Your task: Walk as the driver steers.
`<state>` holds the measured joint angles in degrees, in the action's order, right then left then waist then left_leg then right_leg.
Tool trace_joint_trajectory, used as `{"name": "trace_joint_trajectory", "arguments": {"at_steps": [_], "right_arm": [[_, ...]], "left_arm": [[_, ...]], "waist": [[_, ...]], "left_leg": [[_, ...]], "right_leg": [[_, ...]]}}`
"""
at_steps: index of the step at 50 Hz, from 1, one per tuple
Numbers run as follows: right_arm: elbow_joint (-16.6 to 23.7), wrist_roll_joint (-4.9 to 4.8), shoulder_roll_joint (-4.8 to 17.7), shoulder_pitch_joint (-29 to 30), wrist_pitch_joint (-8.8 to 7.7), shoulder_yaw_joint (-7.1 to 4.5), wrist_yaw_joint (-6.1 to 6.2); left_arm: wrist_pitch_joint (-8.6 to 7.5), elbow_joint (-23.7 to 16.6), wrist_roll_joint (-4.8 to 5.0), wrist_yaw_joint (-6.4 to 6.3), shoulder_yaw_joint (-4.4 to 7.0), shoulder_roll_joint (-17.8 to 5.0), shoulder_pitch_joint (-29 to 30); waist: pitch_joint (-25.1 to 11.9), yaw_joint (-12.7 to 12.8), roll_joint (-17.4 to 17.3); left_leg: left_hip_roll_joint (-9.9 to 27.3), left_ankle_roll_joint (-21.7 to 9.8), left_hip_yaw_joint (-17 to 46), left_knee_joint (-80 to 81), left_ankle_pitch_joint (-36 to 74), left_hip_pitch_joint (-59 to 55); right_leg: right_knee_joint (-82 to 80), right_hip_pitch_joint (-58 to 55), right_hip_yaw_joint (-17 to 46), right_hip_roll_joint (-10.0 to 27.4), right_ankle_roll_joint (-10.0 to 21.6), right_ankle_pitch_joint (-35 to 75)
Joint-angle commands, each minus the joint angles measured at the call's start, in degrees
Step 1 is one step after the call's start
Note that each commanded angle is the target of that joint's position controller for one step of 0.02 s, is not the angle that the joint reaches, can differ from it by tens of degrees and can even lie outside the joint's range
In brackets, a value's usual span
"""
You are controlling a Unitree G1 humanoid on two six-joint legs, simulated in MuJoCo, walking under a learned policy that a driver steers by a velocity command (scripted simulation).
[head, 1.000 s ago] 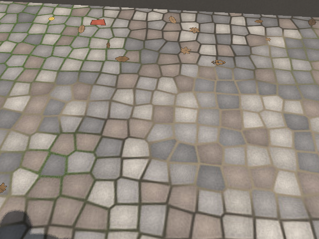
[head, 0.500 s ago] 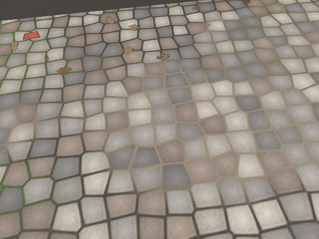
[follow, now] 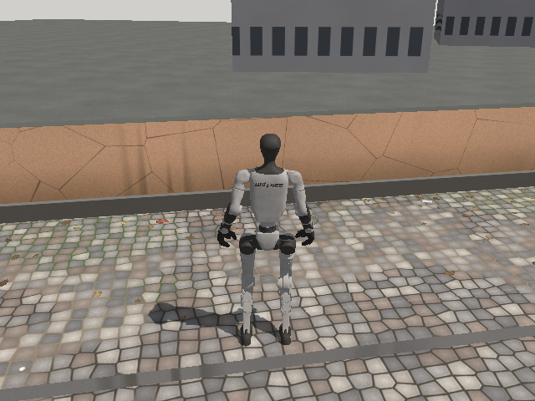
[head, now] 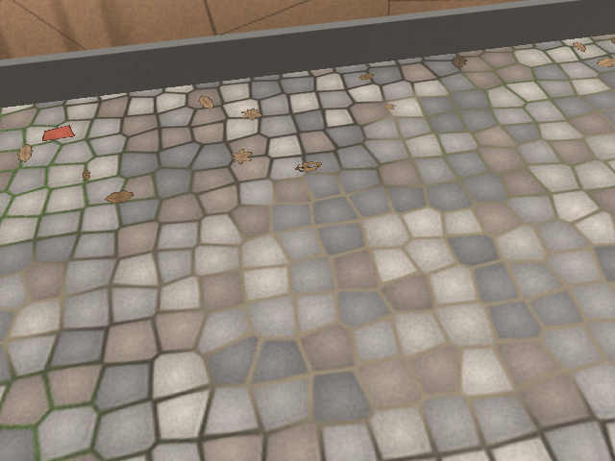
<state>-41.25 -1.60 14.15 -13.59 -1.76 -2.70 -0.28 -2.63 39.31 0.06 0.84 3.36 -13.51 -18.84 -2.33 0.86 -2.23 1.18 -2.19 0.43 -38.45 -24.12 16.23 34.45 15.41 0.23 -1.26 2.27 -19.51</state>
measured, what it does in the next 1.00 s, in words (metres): walks ahead: left foot, then right foot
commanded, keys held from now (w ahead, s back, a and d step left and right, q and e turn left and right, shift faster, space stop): w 1.00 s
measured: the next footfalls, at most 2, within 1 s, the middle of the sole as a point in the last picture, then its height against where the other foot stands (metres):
left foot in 0.34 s outside the picture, level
right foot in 0.88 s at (371, 437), level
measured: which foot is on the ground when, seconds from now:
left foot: up 0.00-0.32, down 0.34-0.88, up 0.90-1.00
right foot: down 0.00-0.34, up 0.36-0.86, down 0.88-1.00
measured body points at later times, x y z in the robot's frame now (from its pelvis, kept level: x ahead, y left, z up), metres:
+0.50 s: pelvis +0.20 +0.07 +0.01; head +0.22 +0.09 +0.46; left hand +0.31 +0.34 -0.10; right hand +0.32 -0.20 -0.08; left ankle +0.23 +0.15 -0.73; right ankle +0.16 -0.09 -0.63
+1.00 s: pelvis +0.49 +0.02 +0.00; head +0.53 +0.02 +0.45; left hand +0.67 +0.27 -0.09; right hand +0.53 -0.26 -0.13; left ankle +0.35 +0.16 -0.63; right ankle +0.57 -0.07 -0.73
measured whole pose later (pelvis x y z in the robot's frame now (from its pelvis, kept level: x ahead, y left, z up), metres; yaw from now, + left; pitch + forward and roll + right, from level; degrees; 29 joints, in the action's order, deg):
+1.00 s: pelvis +0.49 +0.02 +0.00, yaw +0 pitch +2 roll +0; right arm -47.2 -1.1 16.9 -20.3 -3.9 -1.8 -0.4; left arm -4.8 38.3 0.1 1.9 2.2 -15.2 -8.4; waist 2.1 -1.8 -0.7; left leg 0.4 -1.9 2.6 -67.4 -24.2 18.7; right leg 29.5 23.2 -3.3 -1.9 3.4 -8.4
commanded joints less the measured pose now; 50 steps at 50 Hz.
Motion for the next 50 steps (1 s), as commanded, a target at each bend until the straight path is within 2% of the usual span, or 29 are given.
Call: {"name": "trace_joint_trajectory", "arguments": {"at_steps": [1,2,4,7,9,13,15,16,17,18,19,20,21,22,24,27,31,36,39,41,42,43,44,45,46,47,48,49,50], "right_arm": [[9.1,-0.87,5.0,12.6,-3.58,-1.11,-0.35],[8.8,-1.13,5.4,11.4,-4.07,-1.35,-0.69],[7.7,-0.19,4.3,10.2,-4.58,-0.97,-1.3],[7.5,0.82,2.9,12.6,-4.5,-0.25,-2.43],[7.5,0.65,1.4,14.4,-4.41,0.47,-2.97],[7.6,-0.36,4.9,14.5,-4.09,-0.23,-3.02],[6.2,0.05,7.3,10.1,-3.98,-1.38,-2.52],[4.4,0.18,9.1,3.8,-3.81,-2.47,-1.93],[2.8,0.42,11.7,-4.6,-3.75,-3.55,-1.27],[2.3,1.97,18.3,-11.1,-3.35,-4.58,-0.78],[1.9,1.59,15.9,-12.0,-3.48,-3.85,-1.31],[2.1,0.96,12.6,-7.5,-3.61,-2.85,-1.26],[2.4,0.93,10.3,-4.7,-3.56,-2.15,-1.2],[2.6,1.56,8.8,-2.1,-3.55,-1.61,-1.35],[2.6,2.33,7.1,0.4,-3.99,-1.23,-1.43],[1.1,1.76,7.7,-0.5,-5.08,-1.5,-1.28],[-0.5,1.53,9.2,-3.5,-4.6,-1.71,-0.58],[-3.4,0.6,11.0,-9.7,-3.41,-1.78,-0.08],[-4.9,0.5,11.4,-12.1,-2.19,-1.86,0.19],[-5.1,0.49,12.3,-11.6,-1.5,-2.18,0.51],[-5.1,0.57,13.1,-11.1,-1.24,-2.39,0.72],[-5.0,0.64,13.6,-10.2,-0.91,-2.45,0.87],[-4.4,0.96,12.7,-9.5,-0.75,-2.0,1.06],[-2.5,2.71,9.0,-9.9,-1.16,-0.59,1.21],[-2.3,1.7,2.8,-18.3,-2.47,1.17,0.4],[-2.7,0.34,9.6,-12.4,-3.51,-0.26,-0.03],[-0.6,-0.73,11.3,-6.1,-4.06,-0.84,-0.35],[0.1,-0.22,10.3,-3.3,-4.29,-0.6,-0.18],[0.2,0.71,9.8,-2.4,-4.03,-0.83,-0.1]], "left_arm": [[-2.19,-2.3,-0.22,0.06,2.71,-10.7,-8.0],[-2.76,-2.0,-0.15,-0.22,2.39,-9.9,-9.0],[-2.9,-2.2,-0.01,-0.74,2.0,-9.2,-8.2],[-1.85,-1.8,0.33,-1.05,1.02,-7.1,-5.2],[-1.6,-1.2,0.57,-1.12,1.24,-8.5,-5.2],[-1.4,0.1,1.6,-0.66,2.31,-12.4,-6.5],[-1.21,0.3,1.43,-0.66,2.35,-12.5,-5.4],[-1.18,0.4,1.16,-0.73,2.01,-11.5,-5.1],[-1.28,-0.4,0.49,-0.91,1.21,-9.1,-4.8],[-1.79,-2.8,-0.26,-1.3,-0.64,-3.1,-7.9],[-2.69,-2.9,1.41,-1.6,-0.6,-4.3,-9.3],[-2.98,-3.0,2.92,-1.33,0.6,-8.6,-5.1],[-3.1,-3.8,2.67,-1.15,0.67,-9.6,-0.7],[-3.09,-3.6,1.6,-1.19,0.6,-8.9,0.9],[-2.36,-2.7,0.88,-1.04,0.64,-7.6,-0.3],[-1.19,-2.5,0.52,-1.23,0.52,-6.6,1.2],[-1.96,-4.3,0.02,-0.97,-0.15,-5.4,9.5],[-3.19,-6.7,0.82,0.9,-0.93,-4.0,19.8],[-3.52,-8.5,1.16,2.22,-0.93,-4.4,23.5],[-3.65,-8.7,1.01,2.66,-0.53,-5.6,22.5],[-3.61,-8.1,0.81,2.57,-0.01,-6.7,19.8],[-3.53,-6.6,0.65,2.21,0.99,-8.6,13.8],[-3.37,-4.3,0.43,1.51,2.31,-11.5,4.5],[-2.84,-2.4,-0.29,0.59,3.34,-16.1,-6.4],[-2.98,-1.6,-0.36,1.15,3.34,-17.3,-6.3],[-2.65,-2.1,0.21,0.87,2.11,-11.4,-5.7],[-2.38,-2.2,0.33,0.49,1.48,-9.9,-1.8],[-2.28,-2.3,0.2,0.52,1.22,-9.4,1.7],[-2.37,-2.4,-0.15,0.73,0.98,-8.4,4.2]], "waist": [[8.2,4.8,15.7],[6.8,4.1,12.7],[4.1,3.4,6.8],[4.9,3.1,6.9],[5.3,3.6,8.6],[5.8,3.0,10.2],[4.3,-0.3,9.3],[0.9,-3.4,8.4],[-4.9,-7.3,5.4],[-12.4,-7.0,-10.9],[-15.2,-6.5,-15.8],[-6.7,-5.7,-9.1],[-1.8,-4.8,-4.8],[0.5,-3.1,-1.9],[1.6,-0.3,-3.7],[3.5,0.6,-2.0],[5.5,-2.0,0.1],[7.0,-6.4,0.3],[7.4,-6.8,-0.3],[5.9,-5.1,-1.4],[3.7,-3.4,-2.8],[-0.4,0.2,-3.6],[-6.8,4.8,-3.2],[-16.5,7.7,5.0],[-23.3,2.4,19.7],[-19.3,5.6,12.6],[-10.1,5.2,9.4],[-5.2,3.0,3.8],[-1.6,1.1,2.9]], "left_leg": [[-1.6,-1.0,1.7,-17.8,-8.7,29.6],[0.1,-1.6,3.3,-24.7,-7.7,34.8],[2.7,-2.4,3.3,-26.8,0.5,37.2],[2.9,-0.6,-0.1,-13.5,7.7,28.1],[1.1,0.7,-2.5,-3.7,11.4,19.6],[0.0,0.5,-2.7,5.4,18.0,9.9],[-1.6,-1.1,-3.8,8.3,18.8,2.3],[-2.3,-2.4,-4.2,9.0,17.9,-5.6],[2.4,-4.3,1.0,8.5,16.9,-17.7],[17.1,-11.3,24.8,13.4,8.2,-33.3],[21.2,-16.1,46.1,25.3,-8.7,-34.1],[20.7,-14.2,40.9,26.4,-14.3,-27.9],[18.6,-12.5,32.4,25.6,-8.9,-21.1],[15.6,-11.6,26.2,26.3,-2.3,-15.0],[11.4,-10.8,18.5,28.7,5.6,-8.0],[10.3,-11.8,13.0,31.1,12.8,-5.1],[9.2,-10.8,7.7,31.8,22.5,-7.1],[10.0,-9.5,5.0,30.5,25.4,-13.0],[12.4,-9.1,5.5,27.3,29.5,-19.6],[13.2,-7.9,5.4,23.7,38.2,-22.6],[12.8,-7.3,4.9,20.1,47.9,-23.5],[11.5,-6.4,3.5,12.9,57.9,-23.1],[8.9,-4.7,1.5,1.6,58.1,-17.1],[4.8,-2.8,-0.7,-17.7,36.4,-2.9],[-5.5,0.2,3.8,-34.7,-8.3,19.0],[-2.1,-0.2,8.6,-39.2,-7.7,25.3],[0.6,-0.2,6.2,-38.7,-2.4,27.8],[3.2,0.1,4.6,-35.6,2.4,26.0],[4.7,0.7,4.1,-32.3,4.9,23.8]], "right_leg": [[-24.8,-13.5,39.8,20.5,16.2,-18.8],[-23.4,-18.2,39.7,21.5,16.5,-14.6],[-22.1,-21.3,31.2,18.9,13.7,-6.2],[-24.2,-14.7,17.8,13.5,10.1,5.7],[-24.7,-9.9,12.2,11.2,9.1,9.3],[-24.9,-7.6,12.2,14.6,8.7,8.9],[-20.0,-7.4,10.0,13.9,6.7,18.1],[-12.2,-6.2,7.2,11.7,5.1,25.4],[1.2,-0.1,3.9,8.7,2.7,23.7],[24.4,16.6,0.2,1.1,-2.0,1.3],[36.7,26.2,6.3,-1.6,-2.8,-12.5],[41.9,32.1,6.9,2.4,-2.1,-8.1],[41.3,32.3,5.0,5.1,-1.2,-2.8],[38.8,30.1,4.6,6.9,-1.0,1.6],[34.8,25.0,4.6,9.3,-1.0,6.4],[30.6,26.0,3.8,9.7,-2.6,10.7],[15.3,27.8,2.7,9.4,-3.7,21.2],[0.6,25.2,0.1,6.6,-2.6,27.5],[-3.6,26.1,0.0,5.3,-1.1,23.6],[-5.7,22.5,-0.7,3.8,0.5,18.6],[-6.0,17.6,-1.8,2.1,1.5,16.3],[-7.0,9.0,-3.5,0.2,3.1,16.1],[-6.8,-6.0,-2.6,1.5,5.4,18.9],[-3.2,-25.7,11.7,14.2,9.2,22.3],[-10.4,-42.0,39.8,25.2,18.3,9.8],[-14.3,-39.0,39.3,22.9,15.7,3.5],[-15.7,-30.6,29.6,20.8,13.4,6.5],[-17.4,-21.7,23.9,18.6,12.5,12.9],[-19.4,-14.7,19.7,16.3,12.3,17.4]]}}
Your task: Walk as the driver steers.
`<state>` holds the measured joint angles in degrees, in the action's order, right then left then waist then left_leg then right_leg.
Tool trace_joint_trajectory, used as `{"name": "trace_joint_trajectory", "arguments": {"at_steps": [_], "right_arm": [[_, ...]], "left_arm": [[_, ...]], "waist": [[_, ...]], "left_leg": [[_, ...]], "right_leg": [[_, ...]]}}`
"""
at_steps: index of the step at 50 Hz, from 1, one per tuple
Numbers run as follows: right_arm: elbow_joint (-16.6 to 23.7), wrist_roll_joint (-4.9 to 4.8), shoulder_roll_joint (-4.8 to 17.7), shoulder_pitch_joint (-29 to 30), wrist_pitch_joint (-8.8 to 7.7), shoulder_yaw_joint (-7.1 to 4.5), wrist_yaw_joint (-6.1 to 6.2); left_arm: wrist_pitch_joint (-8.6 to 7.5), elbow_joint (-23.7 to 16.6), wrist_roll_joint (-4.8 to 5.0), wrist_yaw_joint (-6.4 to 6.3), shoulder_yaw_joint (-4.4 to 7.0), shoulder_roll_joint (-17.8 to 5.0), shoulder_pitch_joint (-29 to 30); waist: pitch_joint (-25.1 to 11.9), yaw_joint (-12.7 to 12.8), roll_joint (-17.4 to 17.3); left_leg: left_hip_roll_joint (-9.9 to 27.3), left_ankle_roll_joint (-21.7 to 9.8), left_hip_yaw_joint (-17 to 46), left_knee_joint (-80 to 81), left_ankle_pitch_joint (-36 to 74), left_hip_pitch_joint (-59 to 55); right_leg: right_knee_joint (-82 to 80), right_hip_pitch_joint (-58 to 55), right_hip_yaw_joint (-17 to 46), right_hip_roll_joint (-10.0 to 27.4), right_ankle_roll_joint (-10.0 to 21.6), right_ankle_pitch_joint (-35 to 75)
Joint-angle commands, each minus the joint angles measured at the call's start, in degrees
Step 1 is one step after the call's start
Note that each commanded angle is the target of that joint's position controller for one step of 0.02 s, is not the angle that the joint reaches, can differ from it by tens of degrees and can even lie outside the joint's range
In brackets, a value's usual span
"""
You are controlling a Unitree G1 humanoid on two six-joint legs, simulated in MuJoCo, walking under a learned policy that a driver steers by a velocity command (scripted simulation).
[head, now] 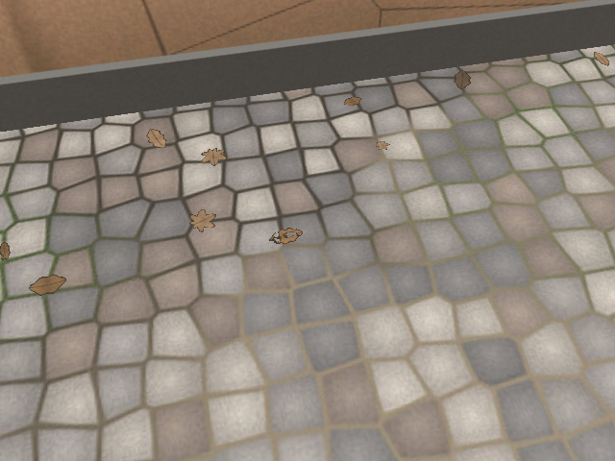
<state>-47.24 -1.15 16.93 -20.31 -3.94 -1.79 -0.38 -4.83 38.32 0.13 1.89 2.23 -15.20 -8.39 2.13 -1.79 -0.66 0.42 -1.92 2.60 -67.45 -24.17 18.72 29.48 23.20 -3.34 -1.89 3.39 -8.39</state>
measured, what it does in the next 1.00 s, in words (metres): walks ahead, turning left: left foot, then right foot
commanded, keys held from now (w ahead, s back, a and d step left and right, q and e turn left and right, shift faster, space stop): w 0.08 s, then w+q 0.56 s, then w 0.24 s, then no key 0.12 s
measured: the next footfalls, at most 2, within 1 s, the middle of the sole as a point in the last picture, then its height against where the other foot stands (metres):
left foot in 0.42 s outside the picture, level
right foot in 0.94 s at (286, 340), level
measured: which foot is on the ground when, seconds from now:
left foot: up 0.00-0.40, down 0.42-0.96, up 0.98-1.00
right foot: down 0.00-0.42, up 0.44-0.92, down 0.94-1.00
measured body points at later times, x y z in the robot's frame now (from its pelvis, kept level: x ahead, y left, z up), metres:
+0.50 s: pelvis +0.28 +0.07 -0.01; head +0.32 +0.09 +0.44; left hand +0.30 +0.37 -0.14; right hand +0.50 -0.16 -0.10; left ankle +0.36 +0.16 -0.73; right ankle +0.12 -0.09 -0.65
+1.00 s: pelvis +0.56 +0.11 +0.00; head +0.60 +0.12 +0.44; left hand +0.70 +0.41 -0.08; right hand +0.69 -0.15 -0.13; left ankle +0.37 +0.17 -0.68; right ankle +0.70 +0.05 -0.73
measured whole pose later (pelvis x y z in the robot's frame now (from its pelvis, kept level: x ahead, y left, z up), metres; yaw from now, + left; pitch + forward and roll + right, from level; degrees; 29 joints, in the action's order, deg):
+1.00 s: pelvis +0.56 +0.11 +0.00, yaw +21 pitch +3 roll -1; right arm -44.8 -0.2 16.9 -21.0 -1.8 -3.0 0.9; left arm -7.2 39.2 -1.3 2.1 1.9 -15.4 -2.7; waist 1.2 -3.7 -0.7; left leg -6.0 -1.8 10.1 -49.3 -30.7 9.5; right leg 29.4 26.7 -1.3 -1.7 2.2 -5.5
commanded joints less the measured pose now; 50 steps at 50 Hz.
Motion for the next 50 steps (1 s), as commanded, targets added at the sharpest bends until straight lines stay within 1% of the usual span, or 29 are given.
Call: {"name": "trace_joint_trajectory", "arguments": {"at_steps": [1,3,5,11,14,16,18,19,20,21,22,23,24,25,26,27,29,31,33,36,38,41,44,45,46,47,48,49,50], "right_arm": [[5.8,0.32,6.2,2.4,-1.25,-1.77,-0.13],[5.2,0.39,4.1,0.5,0.0,-1.39,0.09],[6.0,0.7,3.4,3.1,0.7,-1.18,0.36],[8.3,0.14,2.0,14.0,0.12,-0.62,-0.69],[10.3,-0.19,2.2,18.4,0.01,-0.7,-1.52],[11.8,-0.11,2.5,20.0,0.11,-0.92,-2.18],[12.8,0.19,3.1,19.9,0.22,-1.28,-2.81],[13.0,0.31,4.0,18.1,0.34,-1.79,-2.95],[12.2,0.39,5.5,13.4,0.51,-2.76,-2.92],[9.8,0.21,8.2,4.4,0.63,-4.49,-2.54],[8.2,0.03,13.6,-5.2,1.07,-6.39,-1.53],[8.8,-0.33,18.0,-3.9,0.69,-6.69,-1.61],[9.8,-0.3,12.7,-5.4,0.35,-5.43,-1.66],[9.7,0.14,10.2,-3.3,0.04,-4.76,-1.47],[10.3,0.13,9.3,0.0,-0.03,-4.49,-1.31],[11.1,0.43,8.1,3.4,0.1,-4.1,-1.19],[12.5,1.12,6.8,6.2,0.14,-3.6,-0.86],[12.0,0.67,7.3,5.7,-0.09,-3.78,-0.33],[11.2,0.5,8.4,4.4,-0.08,-4.07,0.45],[9.5,0.3,7.8,2.1,0.15,-3.75,1.03],[8.3,0.25,8.1,-0.2,0.18,-3.69,1.07],[6.5,0.09,8.3,-2.9,0.43,-3.67,1.01],[5.4,0.27,8.7,-3.8,1.23,-3.86,1.33],[5.3,0.42,8.6,-2.9,1.58,-3.88,1.47],[5.6,0.48,8.5,-1.5,1.87,-3.77,1.61],[6.4,0.69,7.7,0.0,1.91,-3.31,1.67],[8.4,1.9,5.2,0.1,1.55,-2.28,1.72],[6.1,1.27,1.3,-10.3,0.93,-1.08,1.27],[5.0,0.75,7.2,-9.3,0.91,-2.17,1.14]], "left_arm": [[-0.48,-1.4,-0.74,-0.25,1.88,-5.9,-5.1],[-1.36,-0.5,-0.22,-0.08,2.0,-5.8,-4.6],[-1.82,0.8,-0.22,-0.38,2.41,-7.1,-4.8],[-1.48,3.5,-0.48,-1.4,3.06,-9.6,-7.9],[-0.85,5.3,0.12,-1.56,3.43,-10.4,-10.2],[-0.21,6.3,0.53,-1.73,3.69,-10.7,-10.5],[0.67,6.6,0.86,-2.12,4.05,-11.4,-9.9],[1.12,6.4,0.93,-2.43,4.3,-12.3,-9.0],[1.68,6.1,0.94,-2.81,4.45,-12.9,-8.0],[2.2,5.7,0.71,-3.27,4.07,-12.0,-7.8],[1.91,4.2,-0.69,-3.71,2.83,-9.5,-9.1],[0.16,1.6,-1.9,-2.71,0.49,-2.3,-14.5],[-1.84,2.0,0.14,-1.71,1.3,-7.6,-9.5],[-2.91,0.3,1.87,-1.2,1.75,-9.5,-4.8],[-3.48,0.0,1.17,-1.48,1.46,-8.9,-2.9],[-3.51,-0.1,-0.26,-1.92,1.79,-9.1,-2.0],[-2.27,-0.3,-0.85,-1.98,2.18,-8.9,-3.5],[-1.11,-0.3,-1.19,-2.15,1.91,-7.5,-3.8],[-0.64,-1.1,-1.32,-2.3,1.48,-6.3,-0.6],[-1.01,-1.8,-1.04,-1.75,0.68,-4.3,4.9],[-1.46,-2.4,-0.51,-1.13,0.42,-4.0,8.7],[-2.06,-3.8,-0.07,-0.37,0.73,-5.2,12.6],[-2.59,-4.5,-0.07,0.26,1.16,-6.2,12.8],[-2.74,-4.1,-0.36,0.24,1.45,-6.7,10.9],[-2.99,-2.8,-0.93,0.04,2.11,-7.6,6.3],[-3.36,-1.3,-1.7,-0.11,2.8,-9.3,-0.4],[-3.53,-0.4,-2.96,-0.39,3.48,-13.0,-8.9],[-2.54,1.9,-2.17,-0.11,3.81,-13.4,-12.8],[-1.81,1.6,-0.14,0.03,2.95,-9.3,-13.8]], "waist": [[-5.7,1.6,3.1],[-4.8,0.0,4.3],[-2.4,-0.2,4.0],[0.4,4.4,3.2],[1.6,6.2,2.9],[2.1,6.2,3.1],[1.5,5.3,3.7],[-0.2,3.9,4.6],[-3.6,1.1,5.1],[-8.5,-3.3,3.7],[-14.9,-6.5,-3.8],[-20.3,-0.1,-16.5],[-23.4,-4.5,-10.1],[-15.5,-4.8,-7.3],[-11.1,-2.9,-1.5],[-8.0,-0.8,0.2],[-6.7,2.1,-1.9],[-5.4,2.8,-1.9],[-3.7,2.0,-1.8],[-3.0,-0.7,-3.2],[-2.2,-2.6,-3.7],[-0.5,-4.2,-3.7],[-0.1,-3.5,-4.5],[-0.4,-2.3,-5.2],[-3.2,0.4,-5.5],[-9.0,3.9,-5.2],[-18.1,6.5,1.3],[-26.3,4.1,17.3],[-25.5,6.1,10.2]], "left_leg": [[6.9,0.8,2.4,-1.8,6.8,17.9],[7.5,2.1,1.7,1.2,7.8,15.5],[8.1,3.3,1.4,5.4,11.0,17.8],[6.3,2.4,0.0,25.3,29.3,17.9],[5.4,1.1,-0.2,30.3,29.4,19.7],[5.0,-0.3,-0.5,32.2,25.9,21.5],[3.5,-1.9,-2.6,33.2,19.9,20.3],[1.8,-2.9,-4.5,33.3,16.7,16.7],[-0.6,-4.1,-6.7,34.0,15.4,9.7],[-3.5,-5.9,-7.7,36.2,17.4,-3.0],[5.0,-10.0,6.4,36.3,20.1,-20.9],[17.1,-20.5,38.9,43.9,8.0,-38.5],[18.0,-20.1,44.0,49.3,2.0,-41.2],[16.4,-17.6,35.7,49.8,5.8,-35.7],[14.2,-16.0,29.3,49.7,11.9,-27.7],[12.4,-15.0,24.8,50.5,18.4,-20.2],[10.2,-15.2,21.2,53.0,25.5,-12.7],[9.0,-15.6,17.7,54.1,29.9,-8.6],[7.5,-14.7,14.4,54.9,31.4,-6.7],[4.6,-11.3,9.8,54.5,29.0,-5.7],[5.2,-10.5,10.3,54.7,25.0,-5.9],[8.1,-10.6,13.3,52.3,24.6,-12.4],[10.9,-9.8,16.1,48.8,30.4,-19.6],[10.3,-8.8,15.7,46.0,37.7,-20.5],[8.2,-7.4,14.1,40.6,49.3,-20.7],[5.2,-5.2,11.8,32.1,53.9,-17.7],[0.8,-2.3,9.9,16.3,38.9,-5.8],[-8.3,2.3,6.6,-3.4,-10.6,12.7],[-6.2,2.8,11.3,-8.6,-13.4,16.1]], "right_leg": [[-16.4,-18.3,20.7,15.6,11.1,7.4],[-19.5,-13.8,17.3,14.6,12.0,9.0],[-21.7,-11.6,13.5,14.5,12.2,10.7],[-23.1,-14.6,2.8,13.0,8.2,10.9],[-22.2,-20.7,1.2,15.3,7.3,10.0],[-20.3,-25.3,0.5,17.0,6.4,11.3],[-16.2,-28.7,-0.7,17.9,5.1,19.7],[-12.2,-29.3,-1.8,17.7,4.3,29.5],[-5.0,-28.9,-3.5,16.7,3.1,39.0],[7.1,-24.8,-6.0,14.0,1.2,42.3],[25.9,-10.4,-7.0,11.1,-1.4,25.5],[43.9,14.6,-0.3,-1.6,-4.9,-23.9],[49.2,21.2,9.7,0.4,-3.8,-24.6],[48.3,24.9,9.2,2.9,-2.8,-19.2],[44.1,23.2,8.6,5.4,-2.3,-14.4],[39.3,19.8,8.4,6.9,-2.8,-11.5],[35.3,14.2,8.6,8.0,-3.8,-9.1],[31.0,13.4,7.4,7.7,-5.5,-7.4],[24.1,14.4,6.6,7.1,-6.9,-1.1],[10.8,10.5,5.6,5.5,-7.1,11.7],[5.5,7.9,5.0,4.4,-6.6,16.9],[1.1,10.7,5.7,4.0,-4.9,15.1],[-1.6,12.0,5.5,3.4,-2.4,8.0],[-2.8,9.4,4.8,2.5,-1.4,5.8],[-5.0,2.5,2.9,0.6,0.0,6.9],[-5.1,-9.5,3.8,2.5,2.3,16.2],[-0.1,-28.4,14.0,13.1,7.2,36.2],[-0.1,-46.8,34.1,26.6,18.0,44.7],[-2.8,-43.9,36.5,25.6,16.5,36.1]]}}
